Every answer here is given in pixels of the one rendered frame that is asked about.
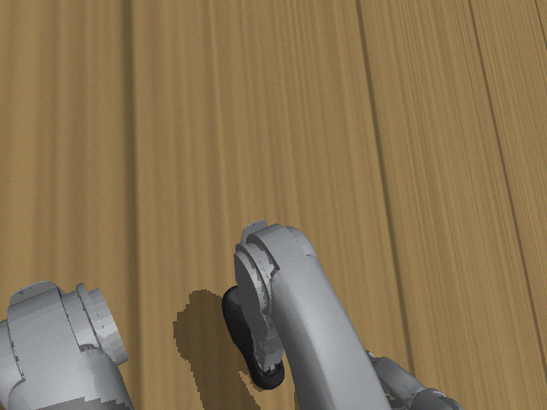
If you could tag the right robot foot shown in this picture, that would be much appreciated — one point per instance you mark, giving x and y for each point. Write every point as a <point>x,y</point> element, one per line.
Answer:
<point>241,337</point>

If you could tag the right robot arm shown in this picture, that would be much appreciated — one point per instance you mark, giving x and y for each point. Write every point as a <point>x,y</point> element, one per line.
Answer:
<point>433,399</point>

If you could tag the right robot hand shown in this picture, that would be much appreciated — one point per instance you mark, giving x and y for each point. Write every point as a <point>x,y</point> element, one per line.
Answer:
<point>396,381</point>

